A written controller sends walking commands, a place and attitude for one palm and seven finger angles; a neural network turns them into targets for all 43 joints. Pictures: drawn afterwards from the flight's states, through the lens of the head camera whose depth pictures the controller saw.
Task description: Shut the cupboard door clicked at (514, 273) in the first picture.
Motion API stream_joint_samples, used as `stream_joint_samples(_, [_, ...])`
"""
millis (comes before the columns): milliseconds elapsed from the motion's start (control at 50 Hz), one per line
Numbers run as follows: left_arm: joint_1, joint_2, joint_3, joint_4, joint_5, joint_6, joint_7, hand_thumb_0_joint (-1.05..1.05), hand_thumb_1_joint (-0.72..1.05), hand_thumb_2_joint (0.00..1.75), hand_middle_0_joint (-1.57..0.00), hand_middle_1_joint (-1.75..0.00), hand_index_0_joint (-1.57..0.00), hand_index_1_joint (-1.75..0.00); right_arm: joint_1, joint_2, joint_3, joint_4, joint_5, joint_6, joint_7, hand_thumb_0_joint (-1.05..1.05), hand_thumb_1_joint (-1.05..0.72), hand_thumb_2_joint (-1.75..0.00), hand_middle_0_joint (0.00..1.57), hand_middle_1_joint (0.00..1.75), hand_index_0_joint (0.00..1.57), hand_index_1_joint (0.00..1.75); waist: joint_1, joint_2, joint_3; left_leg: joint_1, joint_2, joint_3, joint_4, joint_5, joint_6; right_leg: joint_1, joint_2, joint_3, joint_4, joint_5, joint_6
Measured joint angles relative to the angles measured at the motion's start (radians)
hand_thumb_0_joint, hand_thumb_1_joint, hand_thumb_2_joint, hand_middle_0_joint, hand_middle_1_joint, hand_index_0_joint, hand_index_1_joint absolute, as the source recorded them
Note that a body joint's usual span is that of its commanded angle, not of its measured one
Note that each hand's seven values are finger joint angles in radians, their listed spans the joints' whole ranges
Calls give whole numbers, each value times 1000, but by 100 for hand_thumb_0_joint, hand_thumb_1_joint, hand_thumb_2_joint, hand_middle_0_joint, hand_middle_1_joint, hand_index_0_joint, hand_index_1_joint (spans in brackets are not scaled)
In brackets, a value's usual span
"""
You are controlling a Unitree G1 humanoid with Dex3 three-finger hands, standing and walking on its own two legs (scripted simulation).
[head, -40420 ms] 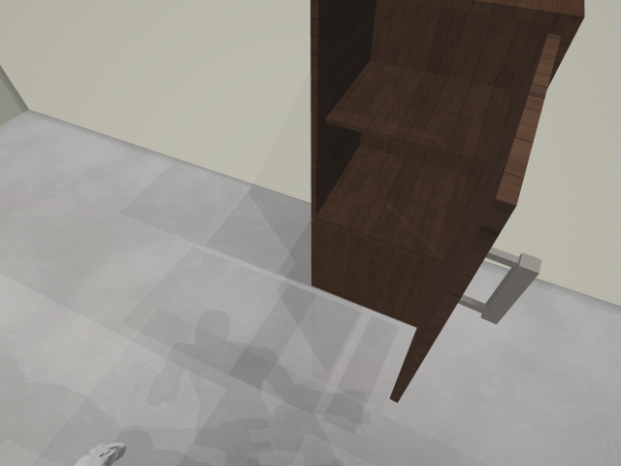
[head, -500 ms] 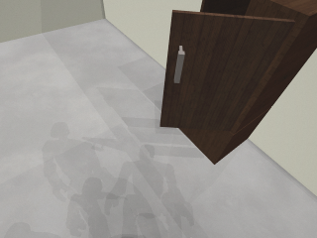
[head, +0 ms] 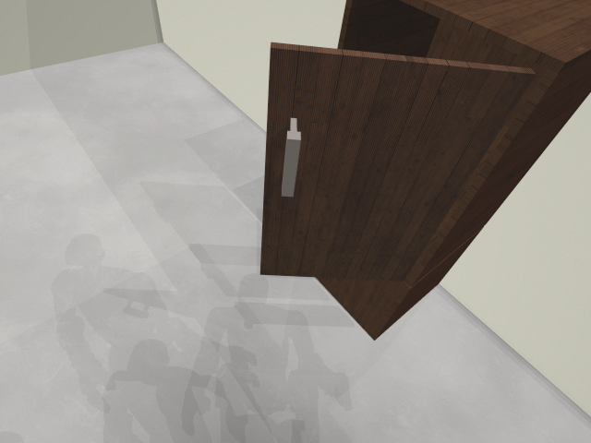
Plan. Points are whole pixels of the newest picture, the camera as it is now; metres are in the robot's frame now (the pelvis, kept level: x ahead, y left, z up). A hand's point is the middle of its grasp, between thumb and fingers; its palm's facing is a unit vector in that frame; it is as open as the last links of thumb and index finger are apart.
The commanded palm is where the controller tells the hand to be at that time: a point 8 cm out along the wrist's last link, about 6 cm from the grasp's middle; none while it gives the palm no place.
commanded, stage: come to a stop and stand still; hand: left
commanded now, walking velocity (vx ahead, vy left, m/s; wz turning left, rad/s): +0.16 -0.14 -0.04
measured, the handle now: (290, 158) +0.54 +0.04 +0.08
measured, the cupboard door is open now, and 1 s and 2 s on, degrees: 51 51 51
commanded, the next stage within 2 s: look again from close up in 1.34 s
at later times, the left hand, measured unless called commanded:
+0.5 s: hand (218, 438) +0.16 +0.11 -0.15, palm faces +0.01 -0.97 -0.26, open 7.3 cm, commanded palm none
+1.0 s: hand out of the picture +0.05 +0.17 -0.17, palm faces +0.06 -0.97 -0.21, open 7.4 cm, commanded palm none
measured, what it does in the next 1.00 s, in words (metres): steps on the spot: right foot, then left foot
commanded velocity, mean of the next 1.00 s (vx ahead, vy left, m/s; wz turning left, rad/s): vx -0.09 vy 0.06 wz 0.00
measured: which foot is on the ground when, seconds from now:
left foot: down 0.00-0.32, up 0.34-0.72, down 0.74-1.00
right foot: up 0.00-0.30, down 0.32-0.74, up 0.76-0.96, down 0.98-1.00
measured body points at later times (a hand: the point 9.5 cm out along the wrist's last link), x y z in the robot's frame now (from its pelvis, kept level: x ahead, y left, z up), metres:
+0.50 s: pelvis +0.08 -0.07 +0.01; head +0.14 -0.10 +0.46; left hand +0.16 +0.16 -0.13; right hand +0.11 -0.32 -0.16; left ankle +0.02 +0.05 -0.64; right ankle +0.13 -0.20 -0.72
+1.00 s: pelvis +0.05 -0.02 +0.01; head +0.07 -0.01 +0.46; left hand +0.05 +0.23 -0.15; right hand +0.11 -0.25 -0.13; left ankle +0.04 +0.08 -0.72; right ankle +0.03 -0.15 -0.73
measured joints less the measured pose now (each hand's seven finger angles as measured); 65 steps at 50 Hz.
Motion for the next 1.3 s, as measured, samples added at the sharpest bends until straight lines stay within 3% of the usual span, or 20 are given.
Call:
stream_joint_samples(40, [-9,4,2,4,7,11,-6,0,91,90,-20,-29,-20,-30,6,14,9,-2,0,-1,-9,1,-91,-90,20,30,20,30,0,-9,2,31,0,11,-19,-17,4,-102,-4,27,231,15,5])
stream_joint_samples(100, [-38,8,10,-13,11,12,-13,0,91,90,-20,-29,-20,-30,29,30,16,14,4,-1,-18,0,-91,-90,20,30,20,30,9,-10,11,98,-5,15,-115,11,-15,-212,-40,44,354,113,27])
stream_joint_samples(180, [-78,6,12,-46,3,10,-1,0,91,90,-20,-29,-20,-30,58,44,21,48,11,11,-21,0,-90,-90,20,30,21,30,16,7,27,168,4,7,-215,41,-34,-266,-83,56,235,187,58])
stream_joint_samples(260, [-108,1,8,-65,0,11,14,0,91,90,-20,-29,-20,-30,59,49,10,75,17,41,-18,1,-90,-90,20,30,21,30,7,29,50,197,26,-4,-206,15,-67,-224,-94,39,12,213,66])
stream_joint_samples(320, [-108,5,4,-80,3,-3,18,0,91,90,-20,-29,-20,-30,61,48,-9,81,24,63,-11,1,-90,-90,20,30,21,30,5,25,56,188,31,-3,-125,-46,-98,-148,-101,24,-165,356,57])
stream_joint_samples(360, [-119,-10,1,-76,7,-15,25,0,91,90,-20,-29,-20,-30,42,25,-24,79,33,81,-6,1,-90,-90,20,30,21,30,6,49,67,135,22,-44,9,-156,-92,-150,-96,17,-138,255,47])
stream_joint_samples(400, [-136,-34,-8,-74,6,-18,30,0,91,90,-20,-29,-20,-30,6,-6,-37,72,38,102,-9,1,-90,-90,20,30,21,30,3,75,86,63,-19,-105,200,-265,-87,-152,-94,11,-123,217,40])
stream_joint_samples(460, [-154,-47,-7,-83,4,-14,43,0,92,90,-20,-29,-20,-30,-41,-41,-45,57,38,111,-9,1,-91,-90,20,30,20,30,10,83,99,-24,-75,-133,421,-258,-95,-140,-101,11,-164,248,42])
stream_joint_samples(520, [-159,-44,-6,-96,5,-13,49,0,92,90,-20,-30,-20,-30,-77,-66,-47,37,33,115,-1,1,-91,-90,20,30,20,30,23,74,89,-63,-97,-136,473,-208,-106,-130,-110,10,-214,278,37])
stream_joint_samples(640, [-141,-12,-2,-113,16,-12,45,0,91,90,-20,-30,-20,-30,-131,-81,-40,-3,33,107,9,1,-91,-90,20,30,20,29,51,33,56,-9,-87,-138,263,-187,-108,-123,-131,7,-268,321,51])
stream_joint_samples(720, [-111,18,4,-104,15,2,39,0,91,90,-20,-30,-20,-30,-137,-72,-26,-26,36,83,13,1,-91,-90,20,30,20,29,59,7,32,117,-72,-124,-41,-71,-93,-142,-134,13,-241,321,75])
stream_joint_samples(740, [-101,21,4,-101,10,9,38,0,91,90,-20,-30,-20,-30,-127,-74,-22,-32,34,73,14,1,-91,-90,20,30,20,30,55,16,19,150,-62,-131,-118,-52,-73,-155,-127,6,-216,310,81])
stream_joint_samples(780, [-98,40,9,-83,3,30,38,0,91,90,-20,-30,-20,-30,-116,-48,-12,-24,26,70,9,1,-91,-90,20,30,20,30,55,-13,22,153,-76,-128,-109,-56,-41,-162,-123,34,-160,204,78])
stream_joint_samples(820, [-88,53,10,-70,3,45,36,0,91,90,-20,-29,-20,-30,-96,-22,4,-12,19,71,3,1,-91,-90,20,30,20,30,59,-29,19,169,-82,-127,-131,-36,-29,-162,-98,61,-83,118,68])
stream_joint_samples(880, [-70,55,5,-52,-1,42,32,0,91,90,-20,-29,-20,-30,-70,5,23,11,20,71,-5,1,-91,-90,20,30,20,30,65,-25,16,192,-87,-130,-184,1,-22,-133,-66,73,-16,89,60])
stream_joint_samples(1000, [-25,25,-21,-6,-8,6,38,0,91,90,-20,-29,-20,-30,-50,16,19,58,40,56,-16,1,-92,-90,20,30,21,30,67,-5,16,191,-115,-102,-197,12,-13,35,-62,82,-281,189,52])
stream_joint_samples(1100, [-7,-23,-44,40,-11,-9,40,0,91,90,-20,-29,-20,-30,-40,-2,15,94,43,48,-14,1,-93,-90,20,30,21,30,35,39,21,222,-108,-97,-254,48,-11,58,-54,87,-331,236,61])
stream_joint_samples(1300, [-14,-49,-49,62,-7,-11,43,0,91,90,-20,-29,-20,-30,50,25,32,168,36,47,-13,1,-91,-90,20,30,20,30,26,11,9,245,-109,-92,-308,81,-11,69,-55,93,-365,262,59])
